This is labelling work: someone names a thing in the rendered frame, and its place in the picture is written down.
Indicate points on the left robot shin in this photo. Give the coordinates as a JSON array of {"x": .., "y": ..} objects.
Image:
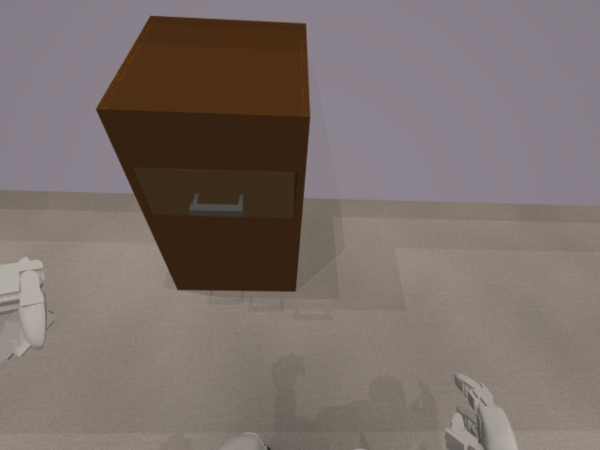
[{"x": 251, "y": 435}]

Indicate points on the drawer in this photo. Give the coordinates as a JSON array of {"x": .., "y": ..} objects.
[{"x": 171, "y": 191}]

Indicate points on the right robot hand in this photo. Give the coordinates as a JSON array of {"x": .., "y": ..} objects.
[{"x": 490, "y": 428}]

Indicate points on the cabinet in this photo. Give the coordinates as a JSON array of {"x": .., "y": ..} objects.
[{"x": 211, "y": 94}]

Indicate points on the handle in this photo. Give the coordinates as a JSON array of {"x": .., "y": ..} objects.
[{"x": 216, "y": 210}]

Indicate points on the left robot hand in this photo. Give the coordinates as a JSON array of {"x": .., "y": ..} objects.
[{"x": 21, "y": 295}]

